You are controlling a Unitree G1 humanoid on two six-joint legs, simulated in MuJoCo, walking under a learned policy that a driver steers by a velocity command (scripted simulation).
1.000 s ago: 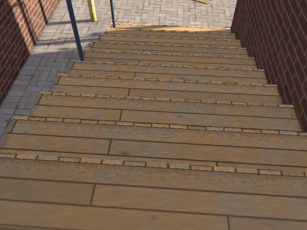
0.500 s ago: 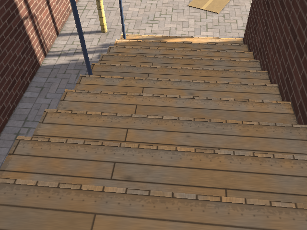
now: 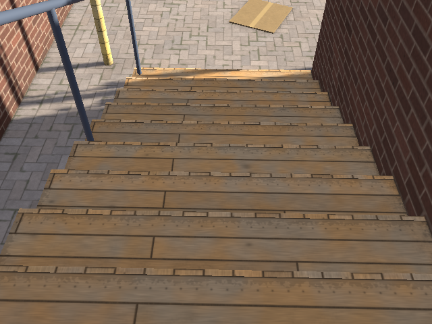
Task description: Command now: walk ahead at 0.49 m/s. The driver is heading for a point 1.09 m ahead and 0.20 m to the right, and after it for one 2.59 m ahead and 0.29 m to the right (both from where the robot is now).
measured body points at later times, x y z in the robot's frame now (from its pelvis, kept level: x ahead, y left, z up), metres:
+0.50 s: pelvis +0.26 -0.08 +0.00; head +0.27 -0.09 +0.45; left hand +0.28 +0.17 -0.13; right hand +0.34 -0.35 -0.14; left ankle +0.31 +0.11 -0.67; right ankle +0.27 -0.15 -0.75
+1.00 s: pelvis +0.54 +0.03 -0.16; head +0.56 +0.05 +0.29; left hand +0.46 +0.29 -0.31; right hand +0.69 -0.21 -0.27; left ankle +0.61 +0.13 -0.88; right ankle +0.33 -0.15 -0.66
